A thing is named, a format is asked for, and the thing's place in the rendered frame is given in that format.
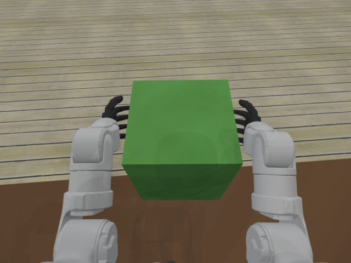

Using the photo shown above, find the robot right hand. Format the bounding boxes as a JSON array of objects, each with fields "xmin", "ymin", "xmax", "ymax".
[{"xmin": 234, "ymin": 100, "xmax": 261, "ymax": 143}]

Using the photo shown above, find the robot left upper arm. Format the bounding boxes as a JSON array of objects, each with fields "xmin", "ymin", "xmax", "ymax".
[{"xmin": 41, "ymin": 219, "xmax": 118, "ymax": 263}]

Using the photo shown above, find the carton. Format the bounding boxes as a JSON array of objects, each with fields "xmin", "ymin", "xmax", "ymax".
[{"xmin": 122, "ymin": 79, "xmax": 243, "ymax": 200}]

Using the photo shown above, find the robot left forearm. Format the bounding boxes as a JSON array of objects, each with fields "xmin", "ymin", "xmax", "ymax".
[{"xmin": 53, "ymin": 118, "xmax": 121, "ymax": 260}]

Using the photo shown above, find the robot left hand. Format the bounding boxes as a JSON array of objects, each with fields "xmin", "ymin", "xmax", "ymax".
[{"xmin": 102, "ymin": 96, "xmax": 129, "ymax": 139}]

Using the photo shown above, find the robot right upper arm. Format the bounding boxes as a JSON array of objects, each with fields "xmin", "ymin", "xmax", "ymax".
[{"xmin": 246, "ymin": 222, "xmax": 327, "ymax": 263}]

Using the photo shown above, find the robot right forearm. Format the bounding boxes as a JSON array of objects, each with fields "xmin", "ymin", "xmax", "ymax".
[{"xmin": 243, "ymin": 122, "xmax": 313, "ymax": 258}]

